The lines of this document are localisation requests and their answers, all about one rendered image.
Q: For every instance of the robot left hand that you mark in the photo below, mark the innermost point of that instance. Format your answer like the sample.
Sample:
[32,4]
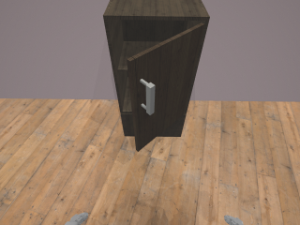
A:
[78,219]

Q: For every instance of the robot right hand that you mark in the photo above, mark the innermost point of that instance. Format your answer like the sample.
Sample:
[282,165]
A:
[233,220]

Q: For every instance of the cupboard door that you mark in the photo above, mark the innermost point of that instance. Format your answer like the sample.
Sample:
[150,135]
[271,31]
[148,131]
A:
[170,66]

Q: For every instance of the handle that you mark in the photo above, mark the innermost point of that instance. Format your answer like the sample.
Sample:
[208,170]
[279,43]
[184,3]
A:
[150,91]

